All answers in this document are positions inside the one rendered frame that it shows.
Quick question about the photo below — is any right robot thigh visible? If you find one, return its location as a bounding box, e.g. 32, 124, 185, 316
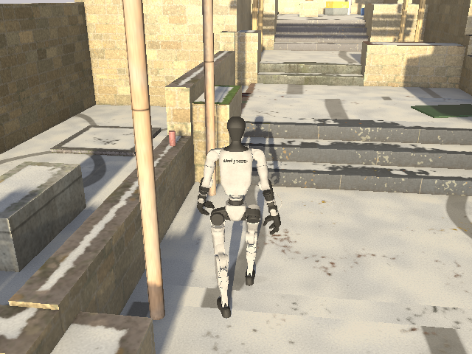
246, 204, 260, 244

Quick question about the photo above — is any robot right upper arm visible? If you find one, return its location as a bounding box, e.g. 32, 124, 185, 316
251, 148, 270, 191

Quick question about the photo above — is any right robot forearm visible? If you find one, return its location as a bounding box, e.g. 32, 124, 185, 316
263, 180, 279, 216

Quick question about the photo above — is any robot left upper arm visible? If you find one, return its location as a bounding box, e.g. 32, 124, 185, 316
201, 148, 221, 188

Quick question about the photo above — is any left robot hand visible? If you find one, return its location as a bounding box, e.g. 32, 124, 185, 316
197, 201, 215, 215

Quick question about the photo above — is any left robot foot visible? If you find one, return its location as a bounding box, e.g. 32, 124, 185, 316
217, 297, 231, 318

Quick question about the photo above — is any right robot hand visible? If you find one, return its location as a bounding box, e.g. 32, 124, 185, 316
263, 213, 281, 235

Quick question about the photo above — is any left robot forearm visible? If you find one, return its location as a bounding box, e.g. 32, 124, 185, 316
198, 177, 209, 203

